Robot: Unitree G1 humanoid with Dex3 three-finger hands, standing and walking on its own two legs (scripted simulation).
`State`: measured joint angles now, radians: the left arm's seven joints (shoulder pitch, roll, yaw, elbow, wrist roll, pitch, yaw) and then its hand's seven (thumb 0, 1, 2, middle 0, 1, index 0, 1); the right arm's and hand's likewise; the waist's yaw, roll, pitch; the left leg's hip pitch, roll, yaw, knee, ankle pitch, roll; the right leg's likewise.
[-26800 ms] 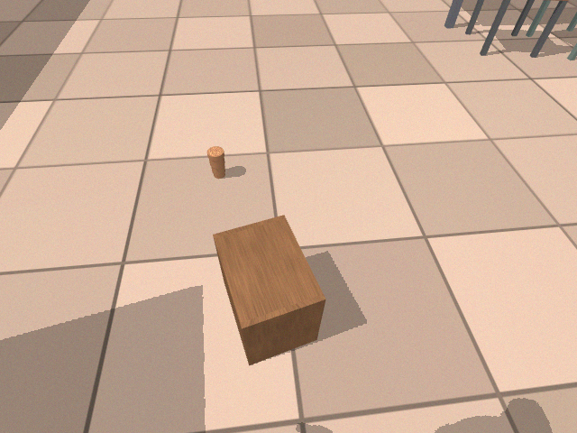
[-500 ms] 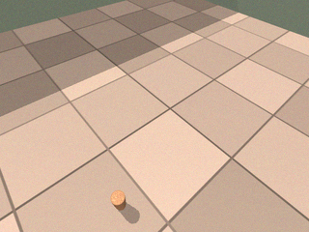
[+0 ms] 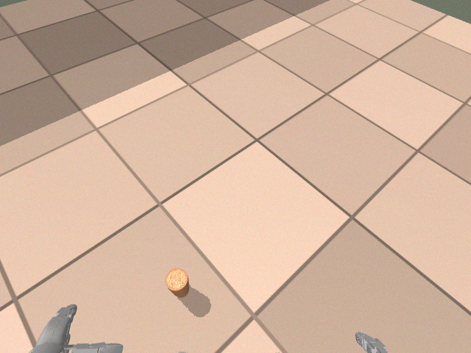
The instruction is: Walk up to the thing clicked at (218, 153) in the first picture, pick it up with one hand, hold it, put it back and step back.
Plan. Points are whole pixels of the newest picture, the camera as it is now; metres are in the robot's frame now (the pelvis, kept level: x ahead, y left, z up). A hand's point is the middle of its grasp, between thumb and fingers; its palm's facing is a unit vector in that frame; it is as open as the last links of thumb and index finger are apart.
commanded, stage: go down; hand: left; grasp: from the side
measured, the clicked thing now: (179, 284) +0.41 +0.19 -0.68
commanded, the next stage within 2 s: none
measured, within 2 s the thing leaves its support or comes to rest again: neither
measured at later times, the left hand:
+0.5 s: hand out of the picture +0.15 +0.27 -0.17, palm faces +0.05 -0.94 -0.33, open 17.2 cm
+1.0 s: hand (89, 321) +0.22 +0.31 -0.24, palm faces +0.09 -0.97 -0.24, open 17.1 cm
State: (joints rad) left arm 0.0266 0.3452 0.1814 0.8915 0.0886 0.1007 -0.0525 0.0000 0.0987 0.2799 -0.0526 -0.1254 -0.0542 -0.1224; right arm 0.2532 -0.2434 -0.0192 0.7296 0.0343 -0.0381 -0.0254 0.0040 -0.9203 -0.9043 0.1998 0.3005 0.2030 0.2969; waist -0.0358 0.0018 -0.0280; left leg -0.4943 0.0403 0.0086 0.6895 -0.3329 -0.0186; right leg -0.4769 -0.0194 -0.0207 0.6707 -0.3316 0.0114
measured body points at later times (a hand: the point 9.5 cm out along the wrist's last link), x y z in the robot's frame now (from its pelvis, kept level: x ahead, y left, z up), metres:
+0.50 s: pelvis +0.00 +0.01 -0.05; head +0.08 +0.03 +0.39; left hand +0.14 +0.32 -0.14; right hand +0.17 -0.24 -0.13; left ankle +0.01 +0.13 -0.72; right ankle +0.00 -0.13 -0.72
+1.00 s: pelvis -0.04 +0.00 -0.16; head +0.11 +0.03 +0.27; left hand +0.21 +0.36 -0.22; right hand +0.15 -0.26 -0.24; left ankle +0.00 +0.13 -0.72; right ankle +0.00 -0.13 -0.72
